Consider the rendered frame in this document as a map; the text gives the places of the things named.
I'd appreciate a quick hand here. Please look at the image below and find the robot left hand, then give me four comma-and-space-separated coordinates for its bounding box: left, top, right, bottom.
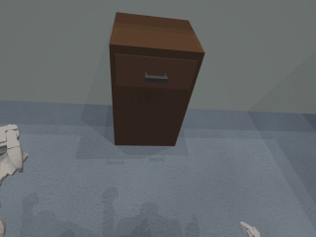
0, 124, 28, 187

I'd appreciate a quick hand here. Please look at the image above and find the cabinet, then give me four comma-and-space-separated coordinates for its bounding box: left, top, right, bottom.
109, 12, 205, 146

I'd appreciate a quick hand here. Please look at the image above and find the robot right hand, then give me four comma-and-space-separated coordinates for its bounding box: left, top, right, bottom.
239, 221, 261, 237

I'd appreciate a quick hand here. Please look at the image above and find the handle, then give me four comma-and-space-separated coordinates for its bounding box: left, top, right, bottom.
144, 71, 168, 83

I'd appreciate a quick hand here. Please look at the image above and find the drawer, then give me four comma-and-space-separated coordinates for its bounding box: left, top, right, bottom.
115, 53, 198, 89

